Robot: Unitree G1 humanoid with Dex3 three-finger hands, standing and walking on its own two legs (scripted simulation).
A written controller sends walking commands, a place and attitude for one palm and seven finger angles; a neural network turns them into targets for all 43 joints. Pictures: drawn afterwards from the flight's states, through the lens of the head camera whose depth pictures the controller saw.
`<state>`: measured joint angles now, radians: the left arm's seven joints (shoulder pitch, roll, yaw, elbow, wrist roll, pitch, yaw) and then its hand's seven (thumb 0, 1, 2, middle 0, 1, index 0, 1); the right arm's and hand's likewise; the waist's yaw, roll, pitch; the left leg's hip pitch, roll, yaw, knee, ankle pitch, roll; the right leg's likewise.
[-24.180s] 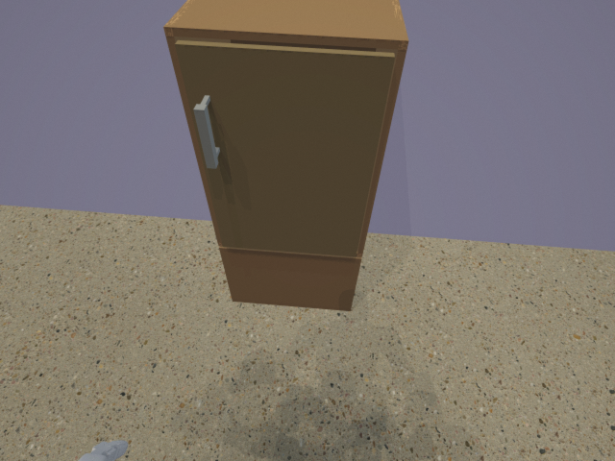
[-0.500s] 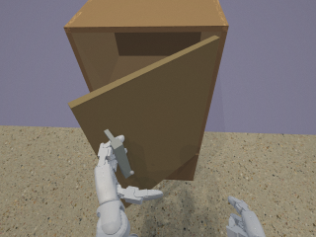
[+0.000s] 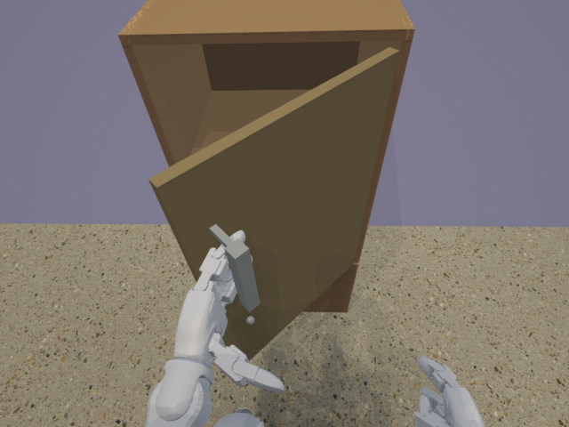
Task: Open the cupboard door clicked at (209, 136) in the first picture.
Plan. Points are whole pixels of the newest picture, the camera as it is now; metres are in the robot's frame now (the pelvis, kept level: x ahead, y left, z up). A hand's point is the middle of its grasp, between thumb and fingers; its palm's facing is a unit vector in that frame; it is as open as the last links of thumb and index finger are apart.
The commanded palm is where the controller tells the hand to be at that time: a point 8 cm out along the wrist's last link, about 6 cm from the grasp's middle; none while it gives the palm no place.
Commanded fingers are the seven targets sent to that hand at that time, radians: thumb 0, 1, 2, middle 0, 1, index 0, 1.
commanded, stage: slide the hand sideways off the handle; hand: left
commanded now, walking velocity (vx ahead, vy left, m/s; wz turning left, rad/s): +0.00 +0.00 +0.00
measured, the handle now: (235, 269) +0.31 +0.08 +0.07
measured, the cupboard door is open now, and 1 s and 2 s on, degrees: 45 44 44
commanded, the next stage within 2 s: draw the hand back to the body in 0.88 s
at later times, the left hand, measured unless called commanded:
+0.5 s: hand (220, 342) +0.22 +0.09 +0.07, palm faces -0.07 -1.00 +0.01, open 16.0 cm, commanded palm +0.18 +0.16 +0.07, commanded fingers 0.00 -0.50 0.30 -0.15 -0.30 -0.15 -0.30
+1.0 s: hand (177, 376) +0.18 +0.13 +0.07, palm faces -0.05 -1.00 -0.02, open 16.3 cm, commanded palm +0.15 +0.19 +0.08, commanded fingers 0.00 -0.50 0.30 -0.15 -0.30 -0.15 -0.30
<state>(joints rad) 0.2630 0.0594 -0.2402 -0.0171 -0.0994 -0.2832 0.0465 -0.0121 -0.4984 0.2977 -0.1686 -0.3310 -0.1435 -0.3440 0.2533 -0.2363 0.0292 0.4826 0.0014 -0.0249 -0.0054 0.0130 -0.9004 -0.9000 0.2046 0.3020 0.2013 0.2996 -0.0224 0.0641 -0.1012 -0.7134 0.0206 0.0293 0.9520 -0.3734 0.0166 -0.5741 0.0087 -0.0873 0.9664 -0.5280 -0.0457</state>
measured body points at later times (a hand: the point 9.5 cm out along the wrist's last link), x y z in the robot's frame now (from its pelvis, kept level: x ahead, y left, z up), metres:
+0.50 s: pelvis +0.01 +0.01 -0.01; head +0.04 +0.00 +0.44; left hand +0.21 +0.14 +0.07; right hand +0.19 -0.21 -0.08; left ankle +0.06 +0.11 -0.68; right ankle -0.02 -0.09 -0.68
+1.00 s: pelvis +0.01 -0.01 -0.02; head +0.04 -0.02 +0.43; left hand +0.18 +0.18 +0.07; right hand +0.19 -0.24 -0.09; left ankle +0.06 +0.11 -0.68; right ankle -0.02 -0.09 -0.68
